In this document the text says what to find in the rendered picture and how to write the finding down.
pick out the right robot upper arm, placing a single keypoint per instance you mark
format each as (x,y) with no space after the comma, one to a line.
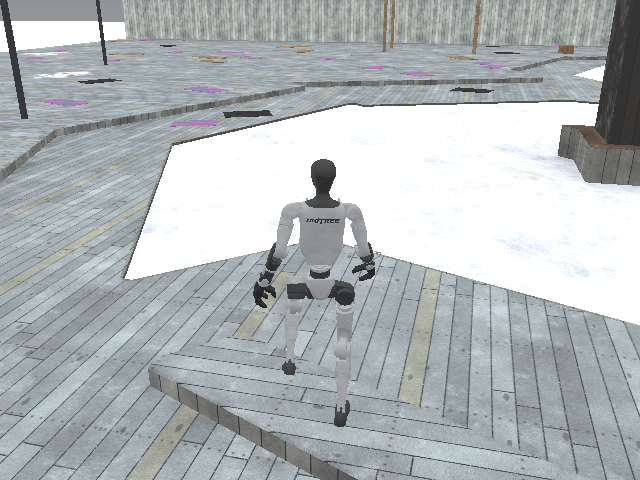
(354,214)

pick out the right robot hand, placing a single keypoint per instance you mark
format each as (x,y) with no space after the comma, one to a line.
(369,275)

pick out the left robot forearm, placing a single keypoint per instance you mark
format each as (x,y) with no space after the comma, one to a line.
(269,269)

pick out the robot left thigh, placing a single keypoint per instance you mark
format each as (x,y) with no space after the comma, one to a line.
(296,291)

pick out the left robot hand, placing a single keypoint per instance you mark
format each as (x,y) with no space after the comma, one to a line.
(259,292)

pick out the left robot upper arm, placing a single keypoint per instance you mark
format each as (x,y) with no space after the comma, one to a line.
(289,212)

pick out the humanoid robot head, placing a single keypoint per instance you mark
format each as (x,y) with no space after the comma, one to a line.
(323,173)

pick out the right robot forearm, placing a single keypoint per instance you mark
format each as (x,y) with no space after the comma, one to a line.
(368,261)

